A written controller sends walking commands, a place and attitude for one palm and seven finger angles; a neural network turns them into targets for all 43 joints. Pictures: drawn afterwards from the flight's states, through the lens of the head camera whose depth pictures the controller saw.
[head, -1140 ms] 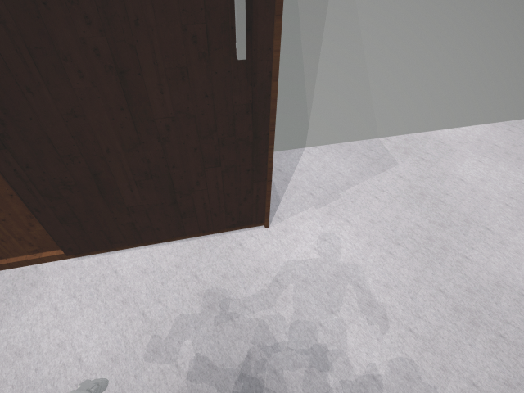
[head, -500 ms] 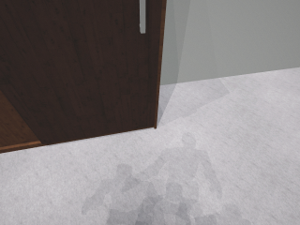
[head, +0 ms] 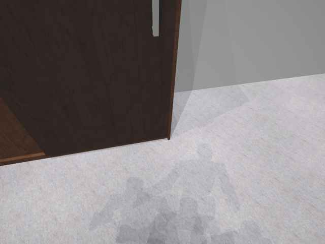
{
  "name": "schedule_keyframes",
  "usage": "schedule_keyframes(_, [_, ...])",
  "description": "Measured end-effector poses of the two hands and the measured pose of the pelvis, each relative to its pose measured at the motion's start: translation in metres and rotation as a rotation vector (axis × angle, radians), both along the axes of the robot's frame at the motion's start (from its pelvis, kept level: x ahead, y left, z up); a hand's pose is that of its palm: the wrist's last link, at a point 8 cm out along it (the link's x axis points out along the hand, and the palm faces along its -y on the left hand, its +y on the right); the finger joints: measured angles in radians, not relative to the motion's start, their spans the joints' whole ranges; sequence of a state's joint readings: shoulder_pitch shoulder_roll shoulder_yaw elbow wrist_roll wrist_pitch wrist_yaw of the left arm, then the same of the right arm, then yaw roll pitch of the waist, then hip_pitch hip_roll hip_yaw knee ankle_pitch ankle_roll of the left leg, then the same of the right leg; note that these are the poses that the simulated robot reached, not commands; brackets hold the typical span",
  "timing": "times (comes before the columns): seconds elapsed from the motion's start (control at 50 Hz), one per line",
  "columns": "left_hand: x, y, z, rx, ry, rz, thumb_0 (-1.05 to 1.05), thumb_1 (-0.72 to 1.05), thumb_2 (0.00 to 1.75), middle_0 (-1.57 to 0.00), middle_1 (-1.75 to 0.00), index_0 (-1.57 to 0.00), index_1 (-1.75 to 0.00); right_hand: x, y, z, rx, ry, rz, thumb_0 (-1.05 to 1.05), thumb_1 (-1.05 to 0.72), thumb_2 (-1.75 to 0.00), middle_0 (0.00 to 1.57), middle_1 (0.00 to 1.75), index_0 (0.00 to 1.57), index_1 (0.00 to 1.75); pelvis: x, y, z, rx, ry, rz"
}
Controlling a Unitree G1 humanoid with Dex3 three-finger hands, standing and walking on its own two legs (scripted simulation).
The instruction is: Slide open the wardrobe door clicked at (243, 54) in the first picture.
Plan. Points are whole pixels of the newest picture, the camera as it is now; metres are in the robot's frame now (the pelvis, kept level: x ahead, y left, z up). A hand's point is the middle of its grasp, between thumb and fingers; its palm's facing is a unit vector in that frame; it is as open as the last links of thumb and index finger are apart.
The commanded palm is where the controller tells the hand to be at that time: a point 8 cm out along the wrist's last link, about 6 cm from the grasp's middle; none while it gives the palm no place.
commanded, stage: look at it before walking up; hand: right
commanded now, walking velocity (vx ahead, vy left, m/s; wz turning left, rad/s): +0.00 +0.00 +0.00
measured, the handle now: out of the picture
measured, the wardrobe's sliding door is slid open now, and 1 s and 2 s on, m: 0.00 0.00 0.00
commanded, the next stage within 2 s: turn to face it in 0.30 s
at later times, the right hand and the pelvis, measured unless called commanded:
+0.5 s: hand out of the picture +0.08 -0.25 -0.15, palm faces -0.04 +0.94 -0.34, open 7.4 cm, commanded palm none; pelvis +0.01 +0.00 +0.00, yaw +1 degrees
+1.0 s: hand out of the picture +0.08 -0.18 -0.19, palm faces -0.16 +0.97 -0.20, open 7.4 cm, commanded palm none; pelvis -0.01 -0.01 -0.02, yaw +8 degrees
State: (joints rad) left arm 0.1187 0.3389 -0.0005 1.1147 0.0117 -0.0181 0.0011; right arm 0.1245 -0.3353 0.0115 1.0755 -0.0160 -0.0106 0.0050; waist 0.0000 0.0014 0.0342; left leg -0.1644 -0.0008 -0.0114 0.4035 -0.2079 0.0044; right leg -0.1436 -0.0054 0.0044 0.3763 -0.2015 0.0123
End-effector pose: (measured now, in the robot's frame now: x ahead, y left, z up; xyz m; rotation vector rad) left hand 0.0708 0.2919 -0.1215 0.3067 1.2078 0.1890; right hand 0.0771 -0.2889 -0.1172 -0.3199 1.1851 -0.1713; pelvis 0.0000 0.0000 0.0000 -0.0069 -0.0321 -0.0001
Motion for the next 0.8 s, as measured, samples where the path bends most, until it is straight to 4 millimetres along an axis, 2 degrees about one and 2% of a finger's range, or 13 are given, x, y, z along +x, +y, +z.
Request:
schedule_keyframes(0.24, [0.009, 0.002, 0.002, 0.006, -0.008, -0.006, 0.01, 0.90, 0.90, -0.20, -0.30, -0.20, -0.30, -0.002, -0.001, 0.000, -0.002, 0.013, -0.006, 0.01, -0.90, -0.90, 0.20, 0.30, 0.21, 0.30, 0.003, 0.001, 0.001, 0.001, 0.000, 0.001])
schedule_keyframes(0.56, [0.010, 0.001, 0.000, 0.007, -0.011, 0.016, 0.01, 0.90, 0.90, -0.20, -0.30, -0.20, -0.30, -0.002, 0.001, -0.003, -0.008, 0.042, -0.007, 0.01, -0.90, -0.90, 0.20, 0.30, 0.21, 0.30, 0.006, 0.002, -0.001, 0.000, 0.007, 0.030])
schedule_keyframes(0.66, [-0.003, -0.012, -0.009, -0.025, -0.019, 0.066, 0.01, 0.90, 0.90, -0.20, -0.30, -0.20, -0.30, -0.003, 0.016, -0.013, 0.020, 0.069, 0.019, 0.01, -0.91, -0.90, 0.20, 0.30, 0.20, 0.30, 0.003, 0.002, -0.006, -0.002, 0.014, 0.068])
schedule_keyframes(0.8, [-0.043, -0.035, -0.025, -0.080, 0.024, 0.148, 0.00, 0.90, 0.90, -0.20, -0.30, -0.20, -0.30, -0.004, 0.044, -0.029, 0.089, 0.087, 0.066, 0.01, -0.91, -0.90, 0.20, 0.30, 0.20, 0.30, -0.004, -0.001, -0.014, -0.005, 0.022, 0.108])
